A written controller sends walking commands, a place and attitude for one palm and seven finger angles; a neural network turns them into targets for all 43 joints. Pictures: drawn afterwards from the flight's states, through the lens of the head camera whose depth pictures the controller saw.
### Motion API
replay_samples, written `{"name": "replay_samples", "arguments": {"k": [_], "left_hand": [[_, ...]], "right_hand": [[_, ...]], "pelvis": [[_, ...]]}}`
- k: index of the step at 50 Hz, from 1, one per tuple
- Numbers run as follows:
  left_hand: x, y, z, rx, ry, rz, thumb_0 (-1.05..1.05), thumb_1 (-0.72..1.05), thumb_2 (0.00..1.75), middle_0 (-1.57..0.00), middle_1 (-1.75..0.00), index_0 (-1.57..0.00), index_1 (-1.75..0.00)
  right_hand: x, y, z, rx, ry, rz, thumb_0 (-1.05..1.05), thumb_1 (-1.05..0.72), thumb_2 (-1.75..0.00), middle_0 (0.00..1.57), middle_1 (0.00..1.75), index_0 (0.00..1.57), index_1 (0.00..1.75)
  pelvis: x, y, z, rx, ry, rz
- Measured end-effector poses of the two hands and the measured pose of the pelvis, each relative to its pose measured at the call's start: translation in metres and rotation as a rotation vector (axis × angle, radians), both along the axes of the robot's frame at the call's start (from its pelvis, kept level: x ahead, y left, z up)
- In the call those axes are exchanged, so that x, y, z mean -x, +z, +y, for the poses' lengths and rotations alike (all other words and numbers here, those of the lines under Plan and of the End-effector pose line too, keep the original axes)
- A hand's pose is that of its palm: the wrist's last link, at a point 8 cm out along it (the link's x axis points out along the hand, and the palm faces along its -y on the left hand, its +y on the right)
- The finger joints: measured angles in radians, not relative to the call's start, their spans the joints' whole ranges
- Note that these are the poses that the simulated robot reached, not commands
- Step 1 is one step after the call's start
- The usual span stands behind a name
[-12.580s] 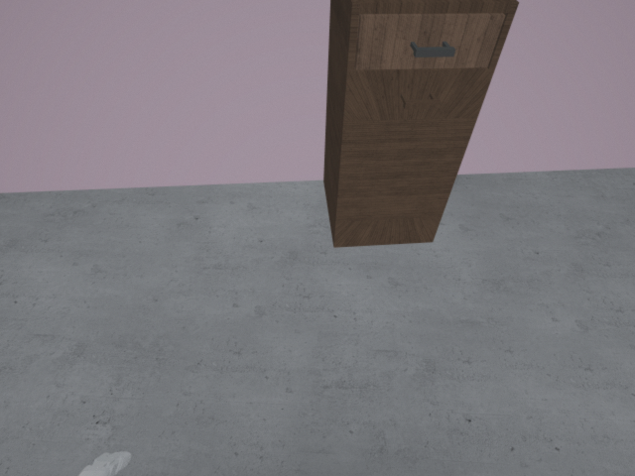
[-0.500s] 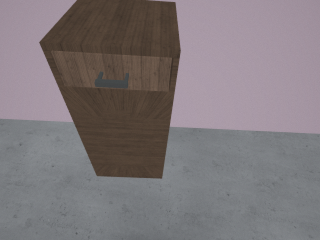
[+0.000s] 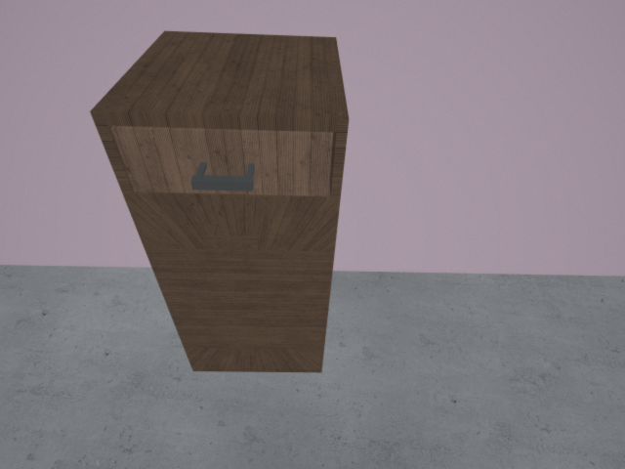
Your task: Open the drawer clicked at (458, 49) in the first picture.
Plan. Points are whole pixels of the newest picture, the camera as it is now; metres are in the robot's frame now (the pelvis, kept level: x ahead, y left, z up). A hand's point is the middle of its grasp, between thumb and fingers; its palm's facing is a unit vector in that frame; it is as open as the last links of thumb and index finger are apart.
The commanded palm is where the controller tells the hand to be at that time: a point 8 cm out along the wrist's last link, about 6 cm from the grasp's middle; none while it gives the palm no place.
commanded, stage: look again from close up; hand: left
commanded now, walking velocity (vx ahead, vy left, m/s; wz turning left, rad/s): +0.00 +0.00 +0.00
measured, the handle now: (224, 175) +0.58 +0.19 +0.07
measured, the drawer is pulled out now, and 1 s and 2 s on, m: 0.00 0.00 0.00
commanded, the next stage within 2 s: shuffle to correct the standing spot in 0.06 s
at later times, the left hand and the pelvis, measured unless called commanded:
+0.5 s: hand out of the picture -0.08 +0.16 -0.17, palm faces +0.05 -0.98 -0.19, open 7.4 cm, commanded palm none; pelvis -0.01 -0.01 +0.00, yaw +0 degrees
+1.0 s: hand out of the picture +0.08 +0.16 -0.16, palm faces +0.00 -0.98 -0.20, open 7.3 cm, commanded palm none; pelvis +0.06 -0.02 +0.01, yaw -1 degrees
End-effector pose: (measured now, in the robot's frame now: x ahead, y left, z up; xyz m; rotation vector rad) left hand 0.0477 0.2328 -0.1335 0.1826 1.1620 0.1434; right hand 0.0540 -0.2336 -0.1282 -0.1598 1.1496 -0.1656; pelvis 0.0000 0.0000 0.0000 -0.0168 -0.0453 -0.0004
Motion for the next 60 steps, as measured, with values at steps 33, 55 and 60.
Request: {"name": "replay_samples", "arguments": {"k": [33, 55, 60], "left_hand": [[0.145, -0.007, -0.046, 0.096, 0.177, 0.369, 0.0, 0.91, 0.9, -0.2, -0.29, -0.2, -0.3], [-0.057, 0.004, -0.038, -0.026, 0.022, 0.129, 0.02, 0.94, 0.9, -0.19, -0.29, -0.2, -0.3], [-0.071, 0.006, -0.044, -0.03, 0.047, 0.109, 0.02, 0.96, 0.9, -0.2, -0.29, -0.2, -0.3]], "right_hand": [[0.047, -0.009, -0.001, -0.035, -0.028, 0.198, 0.0, -0.91, -0.9, 0.2, 0.3, 0.2, 0.3], [0.044, -0.025, 0.011, -0.142, -0.135, 0.353, 0.0, -0.91, -0.9, 0.2, 0.3, 0.2, 0.3], [0.024, -0.025, 0.001, -0.132, -0.118, 0.36, 0.0, -0.91, -0.9, 0.2, 0.3, 0.2, 0.3]], "pelvis": [[-0.012, 0.004, -0.009, 0.006, 0.03, 0.014], [-0.082, 0.002, -0.034, -0.037, -0.009, 0.029], [-0.089, 0.003, -0.039, -0.015, 0.014, 0.034]]}}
